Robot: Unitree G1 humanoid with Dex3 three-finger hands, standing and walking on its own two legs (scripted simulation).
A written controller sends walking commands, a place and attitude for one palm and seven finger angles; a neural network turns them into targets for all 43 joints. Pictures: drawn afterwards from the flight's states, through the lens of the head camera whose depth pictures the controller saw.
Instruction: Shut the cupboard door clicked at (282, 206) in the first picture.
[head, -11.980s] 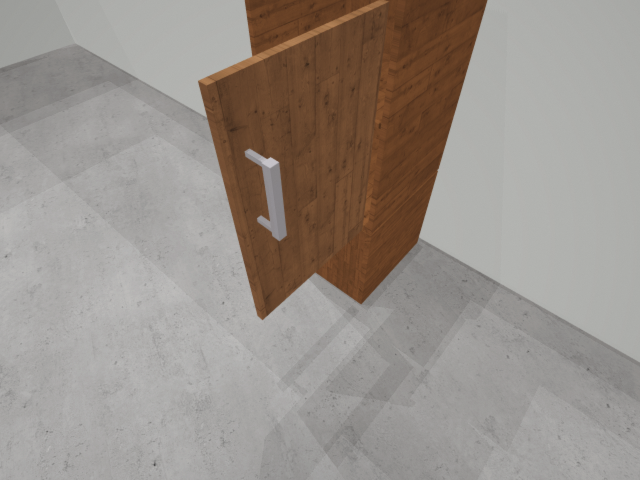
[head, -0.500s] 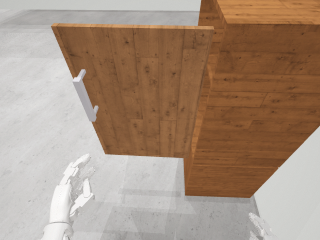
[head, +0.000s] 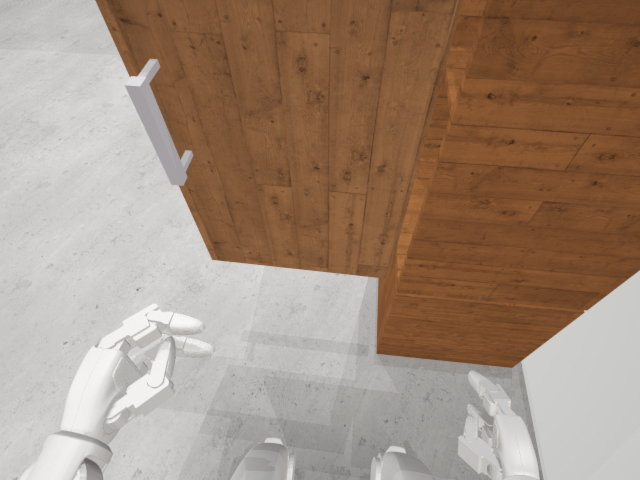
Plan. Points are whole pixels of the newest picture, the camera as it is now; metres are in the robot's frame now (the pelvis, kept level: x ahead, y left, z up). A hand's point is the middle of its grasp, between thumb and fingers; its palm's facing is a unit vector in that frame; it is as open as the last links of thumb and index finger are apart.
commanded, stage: raise the hand and make a fist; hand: left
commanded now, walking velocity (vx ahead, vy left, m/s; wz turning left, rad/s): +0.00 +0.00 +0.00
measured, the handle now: (166, 127) +0.52 +0.25 +0.13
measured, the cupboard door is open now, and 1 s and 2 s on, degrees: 89 89 89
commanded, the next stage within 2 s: bring the fist close to the handle in 1.18 s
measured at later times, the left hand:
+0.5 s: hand (131, 350) +0.23 +0.20 +0.10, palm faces -0.04 -1.00 -0.04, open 3.1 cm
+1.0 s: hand (130, 319) +0.25 +0.20 +0.13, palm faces -0.05 -1.00 -0.04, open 3.1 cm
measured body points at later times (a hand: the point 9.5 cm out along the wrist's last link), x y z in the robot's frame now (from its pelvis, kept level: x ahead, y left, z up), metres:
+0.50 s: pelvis +0.01 +0.03 +0.03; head +0.05 +0.03 +0.48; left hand +0.22 +0.26 +0.11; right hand +0.20 -0.20 -0.03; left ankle +0.01 +0.12 -0.66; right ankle +0.02 -0.09 -0.66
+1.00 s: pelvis +0.02 +0.02 +0.05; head +0.05 +0.01 +0.49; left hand +0.25 +0.26 +0.13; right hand +0.19 -0.22 -0.03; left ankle +0.01 +0.12 -0.66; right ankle +0.02 -0.09 -0.66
